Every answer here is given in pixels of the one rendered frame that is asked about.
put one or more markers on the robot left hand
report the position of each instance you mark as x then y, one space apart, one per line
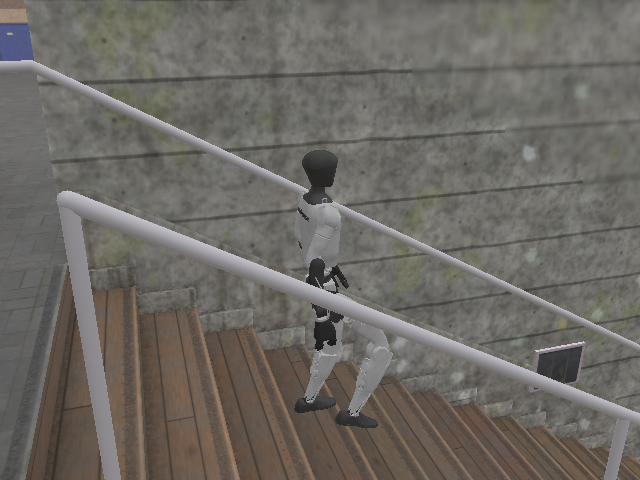
336 271

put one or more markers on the right robot forearm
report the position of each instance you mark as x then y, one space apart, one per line
316 269

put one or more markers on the robot right hand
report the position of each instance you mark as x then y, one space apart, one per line
324 331

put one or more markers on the robot left upper arm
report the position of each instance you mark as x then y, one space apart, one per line
297 223

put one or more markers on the robot torso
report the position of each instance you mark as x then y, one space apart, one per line
308 215

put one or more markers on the right robot foot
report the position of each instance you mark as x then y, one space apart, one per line
344 418

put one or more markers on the robot right upper arm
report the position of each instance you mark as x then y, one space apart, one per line
328 221

